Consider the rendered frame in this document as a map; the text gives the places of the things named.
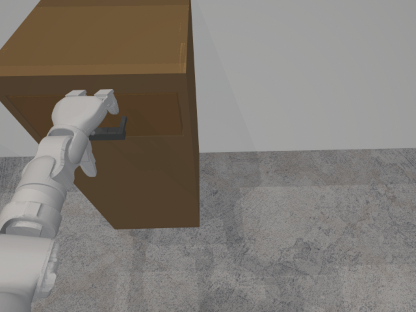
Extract drawer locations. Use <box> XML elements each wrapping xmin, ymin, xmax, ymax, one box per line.
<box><xmin>9</xmin><ymin>92</ymin><xmax>183</xmax><ymax>138</ymax></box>

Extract robot left upper arm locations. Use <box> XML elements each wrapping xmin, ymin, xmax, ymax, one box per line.
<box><xmin>0</xmin><ymin>233</ymin><xmax>60</xmax><ymax>312</ymax></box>

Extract robot left forearm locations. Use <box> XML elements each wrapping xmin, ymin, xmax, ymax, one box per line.
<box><xmin>0</xmin><ymin>124</ymin><xmax>88</xmax><ymax>239</ymax></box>

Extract left robot hand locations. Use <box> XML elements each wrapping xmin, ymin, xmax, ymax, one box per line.
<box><xmin>51</xmin><ymin>89</ymin><xmax>119</xmax><ymax>177</ymax></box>

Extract cabinet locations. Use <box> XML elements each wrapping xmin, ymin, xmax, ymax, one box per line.
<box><xmin>0</xmin><ymin>0</ymin><xmax>200</xmax><ymax>229</ymax></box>

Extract handle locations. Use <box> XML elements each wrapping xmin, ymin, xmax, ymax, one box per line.
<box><xmin>89</xmin><ymin>116</ymin><xmax>127</xmax><ymax>140</ymax></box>

